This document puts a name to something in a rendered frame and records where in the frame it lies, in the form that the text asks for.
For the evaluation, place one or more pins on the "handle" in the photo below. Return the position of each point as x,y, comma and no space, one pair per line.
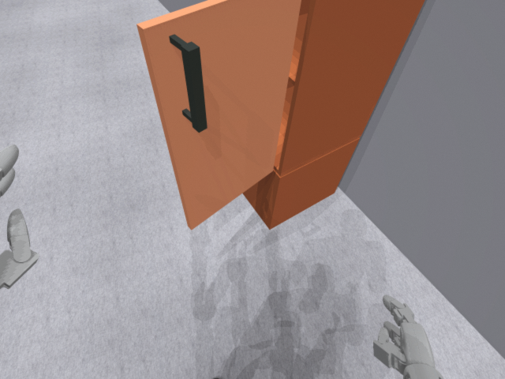
194,82

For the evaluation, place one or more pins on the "cupboard door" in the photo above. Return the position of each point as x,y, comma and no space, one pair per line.
246,48

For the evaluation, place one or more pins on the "right robot forearm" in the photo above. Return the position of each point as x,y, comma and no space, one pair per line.
421,371

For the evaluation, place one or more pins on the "left robot hand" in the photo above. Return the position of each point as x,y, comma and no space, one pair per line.
13,265

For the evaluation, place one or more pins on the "right robot hand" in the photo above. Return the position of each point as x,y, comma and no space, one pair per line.
411,341

